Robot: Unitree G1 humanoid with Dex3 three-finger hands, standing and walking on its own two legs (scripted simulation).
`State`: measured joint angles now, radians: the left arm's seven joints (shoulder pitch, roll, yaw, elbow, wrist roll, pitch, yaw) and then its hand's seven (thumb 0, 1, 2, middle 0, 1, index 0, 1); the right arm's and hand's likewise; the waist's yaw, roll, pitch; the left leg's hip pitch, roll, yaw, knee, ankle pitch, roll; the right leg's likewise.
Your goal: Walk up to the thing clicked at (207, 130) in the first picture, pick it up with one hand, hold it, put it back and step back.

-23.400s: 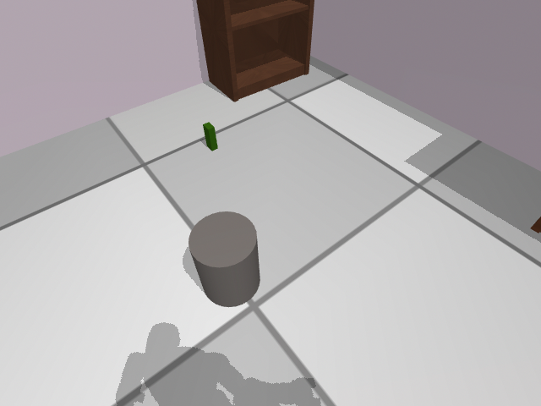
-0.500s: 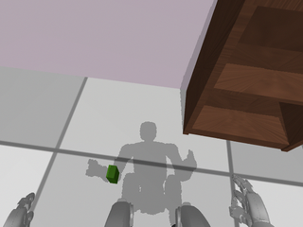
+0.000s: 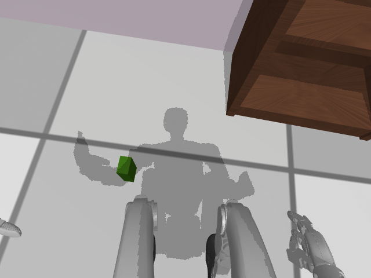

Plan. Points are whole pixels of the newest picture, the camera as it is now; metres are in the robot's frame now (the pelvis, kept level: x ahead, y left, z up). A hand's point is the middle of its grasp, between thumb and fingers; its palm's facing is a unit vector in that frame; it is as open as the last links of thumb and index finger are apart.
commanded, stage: go down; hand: left
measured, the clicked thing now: (127, 169) +0.42 +0.23 -0.45
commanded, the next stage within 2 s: approach in 1.56 s
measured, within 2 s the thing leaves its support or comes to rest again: neither
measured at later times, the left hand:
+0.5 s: hand (11, 182) +0.30 +0.41 -0.10, palm faces +0.24 -0.96 -0.14, open 17.5 cm
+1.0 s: hand (15, 176) +0.32 +0.42 -0.13, palm faces +0.23 -0.97 -0.11, open 17.4 cm
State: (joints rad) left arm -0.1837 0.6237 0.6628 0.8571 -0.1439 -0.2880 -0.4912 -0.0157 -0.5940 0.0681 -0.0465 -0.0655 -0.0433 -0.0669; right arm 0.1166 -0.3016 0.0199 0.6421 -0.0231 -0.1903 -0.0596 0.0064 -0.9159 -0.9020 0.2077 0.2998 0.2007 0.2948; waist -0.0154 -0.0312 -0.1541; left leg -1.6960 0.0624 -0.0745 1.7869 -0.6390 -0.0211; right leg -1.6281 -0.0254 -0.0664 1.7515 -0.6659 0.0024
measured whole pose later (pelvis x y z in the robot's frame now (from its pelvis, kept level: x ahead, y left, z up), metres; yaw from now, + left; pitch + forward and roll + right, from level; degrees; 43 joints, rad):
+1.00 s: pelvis -0.02 +0.00 -0.12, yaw -3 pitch +33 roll -6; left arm -0.43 0.82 0.82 1.00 -0.21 -0.33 -0.69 -0.02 -0.52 0.13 -0.01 -0.09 -0.01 -0.09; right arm 0.09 -0.34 0.08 0.72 -0.04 -0.20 -0.06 0.00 -0.91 -0.91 0.21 0.30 0.20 0.30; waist -0.02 -0.04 -0.11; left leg -2.07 0.06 -0.13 2.17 -0.68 -0.02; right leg -1.99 -0.01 -0.08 2.12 -0.70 0.00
